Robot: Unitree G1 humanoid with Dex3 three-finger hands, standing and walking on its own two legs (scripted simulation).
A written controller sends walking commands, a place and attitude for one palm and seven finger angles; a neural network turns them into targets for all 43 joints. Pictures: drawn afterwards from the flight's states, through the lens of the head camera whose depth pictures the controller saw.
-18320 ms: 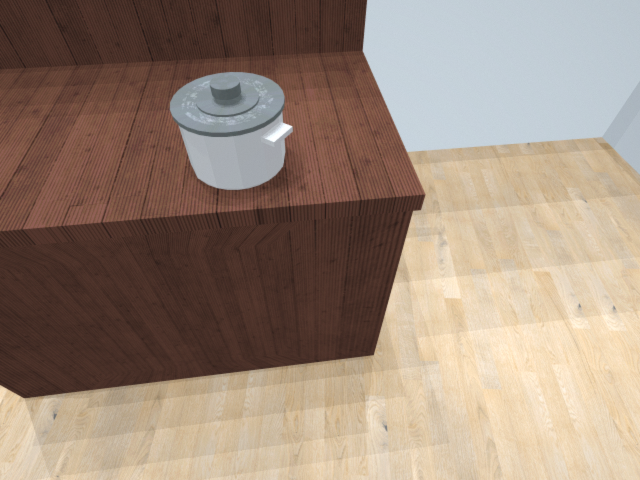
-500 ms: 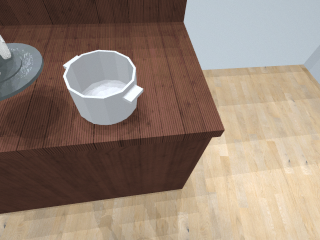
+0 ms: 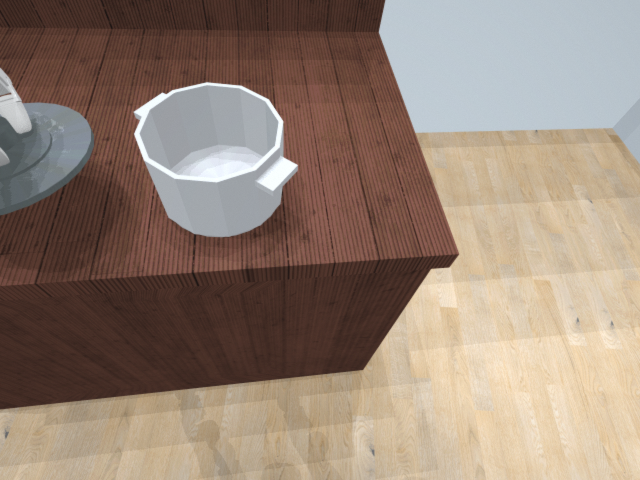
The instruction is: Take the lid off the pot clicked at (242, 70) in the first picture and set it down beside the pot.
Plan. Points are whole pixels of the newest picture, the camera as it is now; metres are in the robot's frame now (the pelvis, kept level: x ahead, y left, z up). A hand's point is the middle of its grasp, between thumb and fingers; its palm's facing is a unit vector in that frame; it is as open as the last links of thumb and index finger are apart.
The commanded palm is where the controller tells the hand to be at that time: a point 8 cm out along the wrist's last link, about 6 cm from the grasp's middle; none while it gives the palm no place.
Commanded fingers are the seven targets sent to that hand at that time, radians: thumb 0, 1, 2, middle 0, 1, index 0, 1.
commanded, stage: lower the lid onto the table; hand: left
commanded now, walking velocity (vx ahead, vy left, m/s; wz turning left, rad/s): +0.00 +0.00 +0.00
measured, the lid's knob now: out of the picture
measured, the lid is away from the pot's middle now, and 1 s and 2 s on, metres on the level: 0.23 0.23 0.24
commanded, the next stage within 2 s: open the fingers wide in 1.20 s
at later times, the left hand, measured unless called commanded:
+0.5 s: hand (12, 139) +0.49 +0.31 +0.13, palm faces -0.48 -0.23 -0.85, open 7.6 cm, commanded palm +0.54 +0.32 +0.19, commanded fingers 0.00 0.68 0.83 -0.85 -1.10 -0.86 -1.12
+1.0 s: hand (18, 161) +0.49 +0.33 +0.10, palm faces -0.51 -0.23 -0.83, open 7.6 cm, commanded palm +0.55 +0.32 +0.16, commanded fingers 0.00 0.68 0.83 -0.85 -1.10 -0.86 -1.12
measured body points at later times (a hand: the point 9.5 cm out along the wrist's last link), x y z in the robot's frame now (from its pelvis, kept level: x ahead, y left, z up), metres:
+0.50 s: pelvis +0.00 +0.00 -0.01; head +0.10 +0.02 +0.43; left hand +0.51 +0.32 +0.18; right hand -0.06 -0.28 -0.11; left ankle -0.02 +0.08 -0.73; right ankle -0.02 -0.15 -0.73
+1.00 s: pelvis -0.01 +0.00 -0.02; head +0.11 +0.03 +0.42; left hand +0.51 +0.33 +0.15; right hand -0.06 -0.28 -0.12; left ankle -0.02 +0.08 -0.73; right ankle -0.02 -0.15 -0.73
